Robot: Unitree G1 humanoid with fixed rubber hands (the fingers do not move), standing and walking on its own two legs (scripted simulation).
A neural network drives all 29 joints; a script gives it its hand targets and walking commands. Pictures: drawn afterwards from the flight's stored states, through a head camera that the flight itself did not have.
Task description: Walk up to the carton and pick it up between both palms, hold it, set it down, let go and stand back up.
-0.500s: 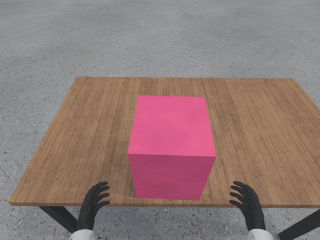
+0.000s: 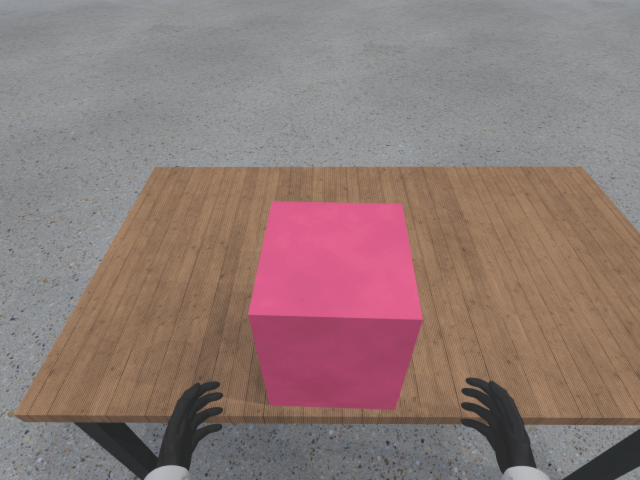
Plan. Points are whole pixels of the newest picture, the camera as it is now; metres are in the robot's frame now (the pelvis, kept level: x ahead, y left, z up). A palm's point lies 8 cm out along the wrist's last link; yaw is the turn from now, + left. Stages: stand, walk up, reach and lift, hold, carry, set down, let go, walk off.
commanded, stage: set down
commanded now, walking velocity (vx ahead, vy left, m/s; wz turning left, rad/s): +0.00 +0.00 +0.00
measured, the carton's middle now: (334, 307) +0.40 -0.01 -0.02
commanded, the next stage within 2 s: let go in 1.38 s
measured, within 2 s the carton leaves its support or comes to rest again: neither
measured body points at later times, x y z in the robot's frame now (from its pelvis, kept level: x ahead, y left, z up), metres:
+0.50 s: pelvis +0.00 +0.00 +0.00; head +0.01 +0.00 +0.45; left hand +0.21 +0.20 -0.07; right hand +0.20 -0.22 -0.06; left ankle +0.02 +0.12 -0.74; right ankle +0.02 -0.13 -0.74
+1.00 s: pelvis +0.01 +0.00 +0.00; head +0.02 +0.00 +0.45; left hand +0.20 +0.20 -0.09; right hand +0.19 -0.23 -0.07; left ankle +0.02 +0.12 -0.74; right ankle +0.02 -0.13 -0.74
